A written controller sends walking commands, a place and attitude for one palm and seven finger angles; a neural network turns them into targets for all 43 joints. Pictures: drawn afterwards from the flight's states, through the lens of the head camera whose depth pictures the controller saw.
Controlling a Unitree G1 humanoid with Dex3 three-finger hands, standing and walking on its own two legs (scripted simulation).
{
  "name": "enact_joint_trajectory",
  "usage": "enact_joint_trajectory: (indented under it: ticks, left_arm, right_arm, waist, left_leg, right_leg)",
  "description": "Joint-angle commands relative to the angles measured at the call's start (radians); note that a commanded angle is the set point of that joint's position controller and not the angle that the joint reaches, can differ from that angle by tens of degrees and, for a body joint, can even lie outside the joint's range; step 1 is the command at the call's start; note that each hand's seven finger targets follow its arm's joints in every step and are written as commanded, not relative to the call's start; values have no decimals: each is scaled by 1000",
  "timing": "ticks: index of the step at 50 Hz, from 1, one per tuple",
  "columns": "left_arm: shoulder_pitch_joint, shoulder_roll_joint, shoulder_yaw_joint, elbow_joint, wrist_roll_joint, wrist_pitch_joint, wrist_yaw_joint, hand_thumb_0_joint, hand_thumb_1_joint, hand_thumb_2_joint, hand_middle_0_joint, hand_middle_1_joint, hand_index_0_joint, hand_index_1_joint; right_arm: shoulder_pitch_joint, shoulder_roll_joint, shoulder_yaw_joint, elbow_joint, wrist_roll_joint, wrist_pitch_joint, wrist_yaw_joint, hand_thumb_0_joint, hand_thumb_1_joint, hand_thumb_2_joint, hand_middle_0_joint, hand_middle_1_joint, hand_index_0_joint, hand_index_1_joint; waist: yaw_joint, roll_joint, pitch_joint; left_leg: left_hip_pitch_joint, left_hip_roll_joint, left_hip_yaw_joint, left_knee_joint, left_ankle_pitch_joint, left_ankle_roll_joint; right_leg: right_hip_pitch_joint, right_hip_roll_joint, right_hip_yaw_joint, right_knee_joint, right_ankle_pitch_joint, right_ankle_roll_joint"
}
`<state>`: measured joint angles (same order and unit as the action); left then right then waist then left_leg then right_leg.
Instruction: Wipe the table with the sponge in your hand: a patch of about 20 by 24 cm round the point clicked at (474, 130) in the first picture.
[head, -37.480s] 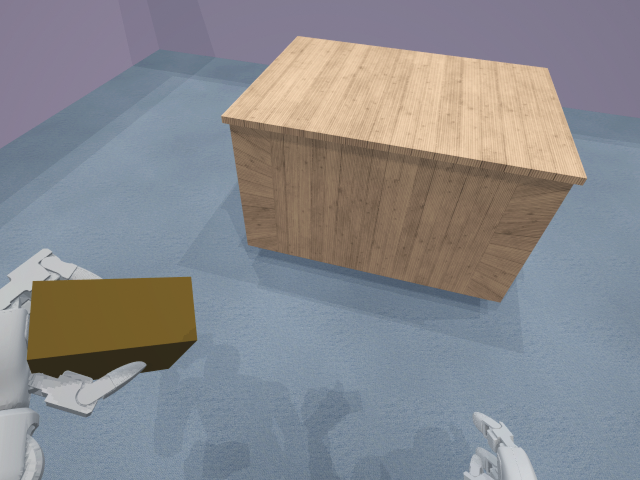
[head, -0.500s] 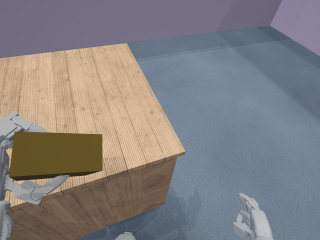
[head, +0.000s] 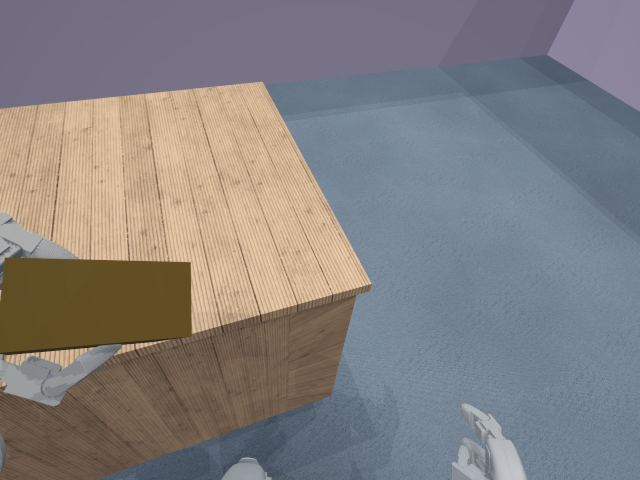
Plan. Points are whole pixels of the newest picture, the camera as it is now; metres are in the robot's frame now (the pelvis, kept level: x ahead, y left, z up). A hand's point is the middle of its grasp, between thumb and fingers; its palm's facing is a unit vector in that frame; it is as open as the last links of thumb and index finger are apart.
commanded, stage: step back with the hand held close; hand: left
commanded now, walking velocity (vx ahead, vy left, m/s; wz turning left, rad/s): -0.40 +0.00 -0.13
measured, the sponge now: (123, 308) +0.23 +0.20 +0.17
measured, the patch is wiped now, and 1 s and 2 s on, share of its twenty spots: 1.00 1.00 1.00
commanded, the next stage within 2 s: stop stepping back and stand still in 0.24 s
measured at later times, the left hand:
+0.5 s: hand (58, 451) +0.12 +0.20 +0.17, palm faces +0.22 -0.87 -0.44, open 10.0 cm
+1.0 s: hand out of the picture +0.02 +0.17 +0.18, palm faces +0.34 -0.85 -0.39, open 10.0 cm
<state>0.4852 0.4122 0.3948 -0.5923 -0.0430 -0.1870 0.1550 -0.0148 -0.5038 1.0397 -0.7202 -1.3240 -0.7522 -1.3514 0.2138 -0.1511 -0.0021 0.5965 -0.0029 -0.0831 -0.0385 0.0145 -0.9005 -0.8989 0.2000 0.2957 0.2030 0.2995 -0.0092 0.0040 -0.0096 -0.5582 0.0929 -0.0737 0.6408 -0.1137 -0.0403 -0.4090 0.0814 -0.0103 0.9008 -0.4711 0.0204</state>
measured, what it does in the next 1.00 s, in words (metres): walks backwards: right foot, then left foot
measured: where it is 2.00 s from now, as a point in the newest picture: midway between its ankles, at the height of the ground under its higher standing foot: outside the picture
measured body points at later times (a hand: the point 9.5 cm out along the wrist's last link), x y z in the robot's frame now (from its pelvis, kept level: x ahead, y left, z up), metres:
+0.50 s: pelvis -0.12 -0.01 +0.02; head -0.09 +0.00 +0.47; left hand +0.10 +0.24 +0.20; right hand +0.05 -0.26 -0.05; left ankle -0.05 +0.12 -0.71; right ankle -0.09 -0.11 -0.70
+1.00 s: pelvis -0.19 -0.05 +0.01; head -0.22 -0.07 +0.46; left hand +0.00 +0.22 +0.20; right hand -0.07 -0.30 -0.09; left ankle -0.20 +0.09 -0.67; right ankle -0.15 -0.11 -0.71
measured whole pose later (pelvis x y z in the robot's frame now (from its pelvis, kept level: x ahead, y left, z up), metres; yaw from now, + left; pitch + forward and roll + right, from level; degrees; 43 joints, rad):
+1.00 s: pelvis -0.19 -0.05 +0.01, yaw -1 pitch -3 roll +1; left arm 0.46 0.34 0.30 -0.41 -0.04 -0.13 0.11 -0.01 -0.50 1.04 -0.72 -1.33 -0.75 -1.35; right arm 0.28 -0.23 -0.01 0.70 0.02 -0.08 -0.03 0.02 -0.90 -0.90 0.20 0.30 0.20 0.30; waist -0.01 0.03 -0.03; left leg -0.40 0.03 -0.02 0.98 -0.38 0.02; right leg -0.30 0.04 -0.13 0.59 -0.25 -0.10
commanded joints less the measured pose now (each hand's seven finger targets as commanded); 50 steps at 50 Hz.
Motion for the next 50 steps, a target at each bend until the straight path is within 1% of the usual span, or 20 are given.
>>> enact_joint_trajectory:
  ticks: [1, 3, 4, 7, 12, 15, 17, 24, 26, 28, 29, 31, 35, 38, 40, 44, 45, 46, 48, 50]
  left_arm:
    - [-72, 94, 42, -226, -9, -72, -7, 0, 100, 1300, -1200, -1600, -1200, -1600]
    - [-177, 139, 20, -251, 15, -98, -9, 0, 100, 1300, -1200, -1600, -1200, -1600]
    - [-161, 113, -19, -208, -5, -76, -16, 0, 100, 1300, -1200, -1600, -1200, -1600]
    - [-99, 139, 61, -156, -1, -41, -22, 0, 100, 1300, -1200, -1600, -1200, -1600]
    - [-36, 111, 50, -126, -11, -48, -8, 0, 100, 1300, -1200, -1600, -1200, -1600]
    - [24, 114, 49, -233, -31, -62, -12, 0, 100, 1300, -1200, -1600, -1200, -1600]
    - [94, 115, 64, -235, -21, -40, -14, 0, 100, 1300, -1200, -1600, -1200, -1600]
    - [-6, 125, 64, -208, -10, 28, 10, 0, 100, 1300, -1200, -1600, -1200, -1600]
    - [-47, 152, 73, -152, 13, 26, 7, 0, 100, 1300, -1200, -1600, -1200, -1600]
    - [-91, 133, 43, -117, -2, 25, 0, 0, 100, 1300, -1200, -1600, -1200, -1600]
    - [-110, 120, 12, -111, -6, 27, -8, 0, 100, 1300, -1200, -1600, -1200, -1600]
    - [-180, 155, 32, -144, -8, 21, -11, 0, 100, 1300, -1200, -1600, -1200, -1600]
    - [-80, 149, 42, -112, -7, 6, 11, 0, 100, 1300, -1200, -1600, -1200, -1600]
    - [-44, 155, 66, -157, -3, 0, 15, 0, 100, 1300, -1200, -1600, -1200, -1600]
    - [-49, 151, 77, -114, 10, 12, 5, 0, 100, 1300, -1200, -1600, -1200, -1600]
    - [-67, 85, 26, -7, 0, 12, -14, 0, 100, 1300, -1200, -1600, -1200, -1600]
    - [-90, 97, 21, 6, 5, 7, -21, 0, 100, 1300, -1200, -1600, -1200, -1600]
    - [-125, 116, 13, -13, 7, 3, -26, 0, 100, 1300, -1200, -1600, -1200, -1600]
    - [-159, 127, 16, -45, -10, -33, -35, 0, 100, 1300, -1200, -1600, -1200, -1600]
    - [-143, 149, 35, -79, -14, -48, -33, 0, 100, 1300, -1200, -1600, -1200, -1600]
  right_arm:
    - [-97, -146, -29, -105, -20, -72, -10, 0, -900, -900, 200, 300, 200, 300]
    - [-92, -106, -13, -99, -7, -64, -18, 0, -900, -900, 200, 300, 200, 300]
    - [-134, -132, -54, -118, 12, -59, -25, 0, -900, -900, 200, 300, 200, 300]
    - [-169, -83, 0, -134, -5, -11, -36, 0, -900, -900, 200, 300, 200, 300]
    - [-152, -122, -19, -156, 10, 37, -45, 0, -900, -900, 200, 300, 200, 300]
    - [-127, -177, -64, -193, 39, 12, -16, 0, -900, -900, 200, 300, 200, 300]
    - [-101, -154, -59, -192, 8, -8, 1, 0, -900, -900, 200, 300, 200, 300]
    - [-92, -205, -46, -188, 37, -54, -6, 0, -900, -900, 200, 300, 200, 300]
    - [-72, -204, -45, -174, 33, -41, -15, 0, -900, -900, 200, 300, 200, 300]
    - [-65, -203, -67, -145, 35, -38, -20, 0, -900, -900, 200, 300, 200, 300]
    - [-75, -194, -57, -123, 32, -37, -15, 0, -900, -900, 200, 300, 200, 300]
    - [-105, -183, -39, -106, 25, -21, -9, 0, -900, -900, 200, 300, 200, 300]
    - [-99, -170, -20, -106, 12, -32, -25, 0, -900, -900, 200, 300, 200, 300]
    - [-92, -219, -39, -140, 19, -59, -30, 0, -900, -900, 200, 300, 200, 300]
    - [-72, -183, -41, -114, 19, -69, -15, 0, -900, -900, 200, 300, 200, 300]
    - [-80, -210, -33, -97, 18, -79, -10, 0, -900, -900, 200, 300, 200, 300]
    - [-76, -203, -41, -98, 18, -73, -12, 0, -900, -900, 200, 300, 200, 300]
    - [-84, -192, -49, -115, 26, -68, -10, 0, -900, -900, 200, 300, 200, 300]
    - [-69, -199, -62, -91, 25, -73, 1, 0, -900, -900, 200, 300, 200, 300]
    - [-72, -173, -45, -75, 18, -55, 4, 0, -900, -900, 200, 300, 200, 300]
  waist:
    - [29, 187, -87]
    - [10, -186, -131]
    - [19, -343, -105]
    - [7, -118, -114]
    - [-7, -68, -199]
    - [23, 170, -237]
    - [15, 245, -265]
    - [8, 198, -90]
    - [2, 3, -82]
    - [-18, -272, -75]
    - [-32, -279, -57]
    - [-45, -110, -28]
    - [-18, -45, -78]
    - [8, 324, -65]
    - [-12, 270, 10]
    - [33, 51, 37]
    - [29, -162, 34]
    - [1, -344, -7]
    - [-21, -156, 7]
    - [-25, -65, 10]
  left_leg:
    - [210, 98, -68, -150, -221, 79]
    - [168, -72, 140, 271, -307, -8]
    - [78, -121, 71, 463, -382, -9]
    - [21, -72, 29, 436, -372, 0]
    - [212, -70, 105, -192, -104, 7]
    - [560, 249, -87, -253, 687, 120]
    - [567, 266, -115, -212, 784, 179]
    - [104, 130, -11, -284, -388, 116]
    - [55, -2, 89, -63, -529, 78]
    - [195, -96, 94, 399, -386, 49]
    - [224, -95, 57, 521, -308, 48]
    - [241, -20, 5, 421, -313, 62]
    - [353, -77, 146, -90, -347, 93]
    - [320, 159, -189, -428, -494, 212]
    - [157, 176, -214, -451, -494, 241]
    - [40, 61, -7, -155, -419, 142]
    - [-11, -41, 97, 108, -419, 109]
    - [-45, -107, 123, 369, -402, 78]
    - [-13, -67, 6, 514, -259, 59]
    - [35, -34, 26, 440, -193, 54]
  right_leg:
    - [65, -54, 52, -538, 180, -41]
    - [64, -334, 326, -676, 741, -122]
    - [62, -383, 352, -625, 934, -135]
    - [174, -359, 257, -491, 1075, -164]
    - [309, -280, 185, -351, 1051, -104]
    - [-71, -94, 82, -131, 94, -7]
    - [-158, -73, 83, 5, -82, -2]
    - [231, -76, -16, -309, 138, -7]
    - [271, -121, -1, -521, 200, -41]
    - [-54, -370, 363, -733, -77, -160]
    - [-142, -395, 408, -756, -96, -186]
    - [-210, -408, 292, -693, -102, -176]
    - [-66, -285, 163, -593, -161, -109]
    - [-21, -39, -84, -89, 9, -12]
    - [-30, -84, -17, 81, 28, -5]
    - [297, -90, -38, -448, 178, -20]
    - [331, -173, 84, -598, 179, -54]
    - [286, -383, 411, -728, 70, -134]
    - [135, -428, 512, -783, -111, -128]
    - [78, -403, 354, -757, -61, -149]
